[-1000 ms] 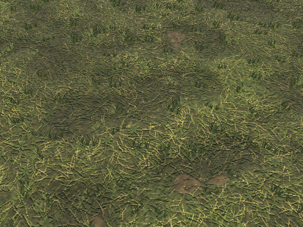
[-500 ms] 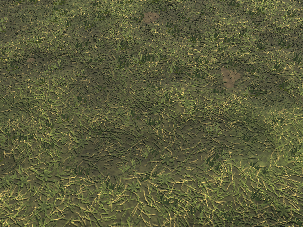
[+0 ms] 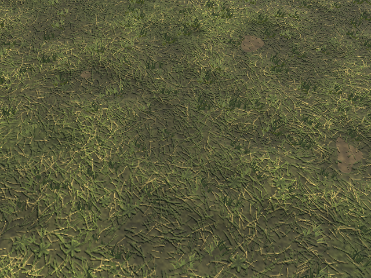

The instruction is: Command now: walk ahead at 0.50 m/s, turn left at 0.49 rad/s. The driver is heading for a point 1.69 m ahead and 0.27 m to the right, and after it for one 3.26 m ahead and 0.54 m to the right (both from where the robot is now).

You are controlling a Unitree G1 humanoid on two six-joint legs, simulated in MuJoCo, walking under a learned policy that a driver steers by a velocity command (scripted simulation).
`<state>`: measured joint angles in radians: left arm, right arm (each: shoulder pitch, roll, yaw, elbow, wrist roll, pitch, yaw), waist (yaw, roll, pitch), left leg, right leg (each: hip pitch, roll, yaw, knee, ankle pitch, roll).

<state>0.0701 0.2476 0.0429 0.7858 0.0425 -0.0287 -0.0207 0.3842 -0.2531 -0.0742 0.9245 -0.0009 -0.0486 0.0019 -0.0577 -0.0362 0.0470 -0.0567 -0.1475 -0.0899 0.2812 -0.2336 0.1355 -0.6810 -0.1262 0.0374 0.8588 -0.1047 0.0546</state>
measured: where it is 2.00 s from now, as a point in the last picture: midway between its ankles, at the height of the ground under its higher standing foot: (224, 145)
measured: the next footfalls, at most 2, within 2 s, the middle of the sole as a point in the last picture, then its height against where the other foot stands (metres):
right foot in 0.20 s outside the picture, level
left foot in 0.70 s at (153, 255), level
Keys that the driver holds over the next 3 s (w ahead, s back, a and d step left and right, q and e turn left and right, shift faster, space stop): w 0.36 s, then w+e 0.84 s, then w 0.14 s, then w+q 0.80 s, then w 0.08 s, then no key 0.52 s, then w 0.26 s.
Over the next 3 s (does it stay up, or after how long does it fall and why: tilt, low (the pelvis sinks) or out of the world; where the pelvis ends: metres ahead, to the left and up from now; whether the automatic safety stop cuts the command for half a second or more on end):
stays up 1.35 -0.25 -0.01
